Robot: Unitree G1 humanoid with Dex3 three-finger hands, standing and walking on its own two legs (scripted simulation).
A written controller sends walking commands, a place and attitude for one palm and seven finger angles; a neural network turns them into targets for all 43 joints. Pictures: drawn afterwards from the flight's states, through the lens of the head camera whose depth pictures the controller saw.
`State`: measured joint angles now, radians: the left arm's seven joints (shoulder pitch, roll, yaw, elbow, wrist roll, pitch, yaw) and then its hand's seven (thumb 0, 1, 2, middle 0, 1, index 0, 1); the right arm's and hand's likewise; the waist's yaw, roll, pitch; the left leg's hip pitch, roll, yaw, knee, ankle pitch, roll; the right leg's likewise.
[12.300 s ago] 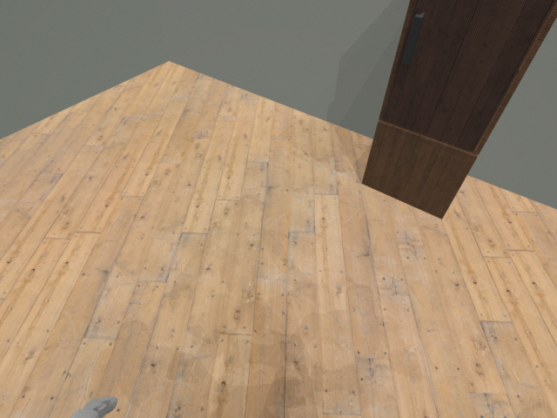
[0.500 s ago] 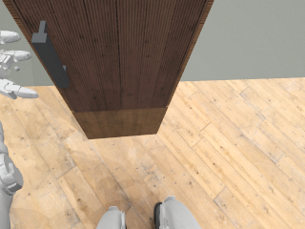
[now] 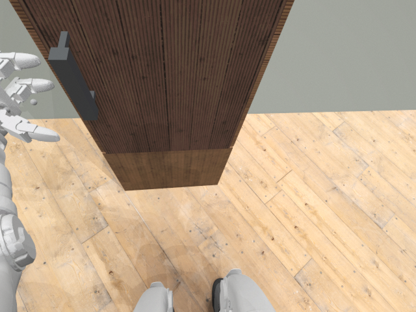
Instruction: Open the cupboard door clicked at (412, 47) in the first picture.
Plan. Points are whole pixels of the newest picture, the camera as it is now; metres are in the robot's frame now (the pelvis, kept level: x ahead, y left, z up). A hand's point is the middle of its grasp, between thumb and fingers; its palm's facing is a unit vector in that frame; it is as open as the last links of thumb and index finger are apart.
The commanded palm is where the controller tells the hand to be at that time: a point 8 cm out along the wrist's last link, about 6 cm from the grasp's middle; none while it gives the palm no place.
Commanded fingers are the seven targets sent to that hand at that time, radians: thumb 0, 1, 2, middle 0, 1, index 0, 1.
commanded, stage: slide the fingers in behind the handle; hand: left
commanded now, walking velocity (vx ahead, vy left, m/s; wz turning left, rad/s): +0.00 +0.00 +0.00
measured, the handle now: (79, 79) +0.52 +0.22 +0.07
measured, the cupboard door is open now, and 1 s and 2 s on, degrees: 0 0 0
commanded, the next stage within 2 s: close the thumb around the handle in 1.54 s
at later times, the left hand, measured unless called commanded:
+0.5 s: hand (56, 102) +0.47 +0.25 +0.07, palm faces +0.02 -1.00 -0.01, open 13.9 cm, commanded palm +0.45 +0.29 +0.07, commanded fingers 0.00 -0.50 0.30 -0.30 -1.20 -0.30 -1.20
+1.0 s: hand (84, 101) +0.47 +0.20 +0.07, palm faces +0.03 -1.00 -0.01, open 13.9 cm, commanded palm +0.45 +0.25 +0.07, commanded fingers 0.00 -0.50 0.30 -0.30 -1.20 -0.30 -1.20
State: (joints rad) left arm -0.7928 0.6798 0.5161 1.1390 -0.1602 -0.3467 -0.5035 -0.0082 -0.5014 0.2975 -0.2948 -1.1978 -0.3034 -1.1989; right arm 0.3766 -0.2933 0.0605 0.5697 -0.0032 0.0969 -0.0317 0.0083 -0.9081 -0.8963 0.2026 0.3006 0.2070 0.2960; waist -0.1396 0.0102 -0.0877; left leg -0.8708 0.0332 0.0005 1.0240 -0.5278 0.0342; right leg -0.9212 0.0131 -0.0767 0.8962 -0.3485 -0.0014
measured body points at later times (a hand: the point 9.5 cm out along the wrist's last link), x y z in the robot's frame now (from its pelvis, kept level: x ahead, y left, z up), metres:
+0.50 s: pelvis -0.01 +0.00 +0.00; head +0.12 +0.02 +0.43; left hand +0.46 +0.30 +0.07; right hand +0.02 -0.27 -0.11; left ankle -0.03 +0.09 -0.68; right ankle +0.04 -0.13 -0.68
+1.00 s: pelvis +0.00 +0.00 +0.00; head +0.12 +0.01 +0.44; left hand +0.47 +0.26 +0.07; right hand +0.04 -0.26 -0.11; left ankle -0.03 +0.09 -0.68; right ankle +0.04 -0.13 -0.68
